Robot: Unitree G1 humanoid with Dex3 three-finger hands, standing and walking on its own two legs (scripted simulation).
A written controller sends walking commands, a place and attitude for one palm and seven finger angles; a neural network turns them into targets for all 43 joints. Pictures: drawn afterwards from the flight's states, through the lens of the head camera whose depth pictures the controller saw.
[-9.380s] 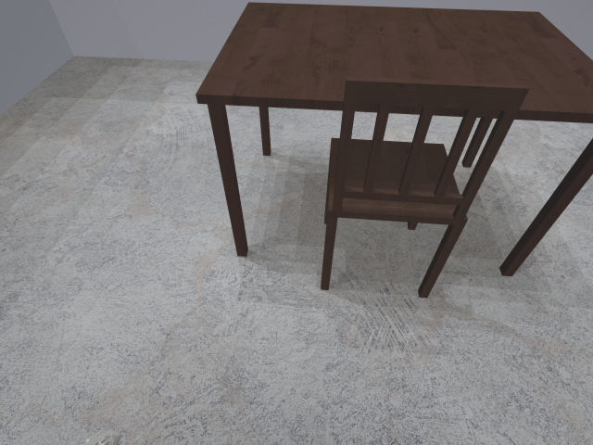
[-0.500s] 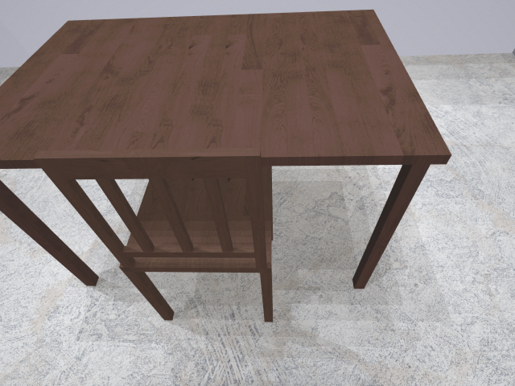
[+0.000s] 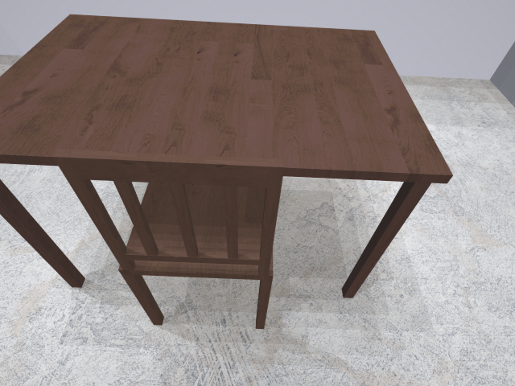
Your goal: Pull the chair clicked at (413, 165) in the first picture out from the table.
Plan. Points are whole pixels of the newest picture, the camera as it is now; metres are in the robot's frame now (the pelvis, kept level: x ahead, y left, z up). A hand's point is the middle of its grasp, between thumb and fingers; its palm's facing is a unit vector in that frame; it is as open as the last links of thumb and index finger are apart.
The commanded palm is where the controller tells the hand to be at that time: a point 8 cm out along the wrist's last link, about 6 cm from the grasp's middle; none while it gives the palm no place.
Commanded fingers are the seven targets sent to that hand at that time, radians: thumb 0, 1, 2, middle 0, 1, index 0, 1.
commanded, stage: come to a stop and stand still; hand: left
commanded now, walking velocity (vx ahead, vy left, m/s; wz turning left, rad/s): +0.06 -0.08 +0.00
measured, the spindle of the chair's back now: (185, 222) +0.45 +0.19 -0.10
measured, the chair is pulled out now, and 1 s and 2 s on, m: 0.00 0.00 0.00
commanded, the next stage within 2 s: look again from close up in 0.96 s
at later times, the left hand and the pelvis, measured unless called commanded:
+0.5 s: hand out of the picture -0.03 +0.11 -0.18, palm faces +0.07 -0.99 -0.13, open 7.4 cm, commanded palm none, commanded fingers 0.00 0.90 0.90 -0.20 -0.30 -0.20 -0.30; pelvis +0.01 -0.03 +0.00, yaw +1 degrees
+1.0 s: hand out of the picture +0.02 +0.14 -0.18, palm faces +0.05 -0.98 -0.19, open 7.4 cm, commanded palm none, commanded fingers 0.00 0.90 0.90 -0.20 -0.30 -0.20 -0.30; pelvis +0.03 -0.02 +0.00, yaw +0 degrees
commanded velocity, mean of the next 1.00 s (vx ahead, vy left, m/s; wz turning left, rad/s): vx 0.02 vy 0.02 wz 0.00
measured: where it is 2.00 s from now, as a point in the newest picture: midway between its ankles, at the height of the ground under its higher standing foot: outside the picture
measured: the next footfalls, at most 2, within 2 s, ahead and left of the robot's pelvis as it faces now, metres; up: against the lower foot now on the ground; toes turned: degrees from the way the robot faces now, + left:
right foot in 0.10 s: -0.02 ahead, -0.12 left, +0.00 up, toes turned -3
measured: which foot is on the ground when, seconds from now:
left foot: down 0.00-1.00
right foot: up 0.00-0.08, down 0.10-1.00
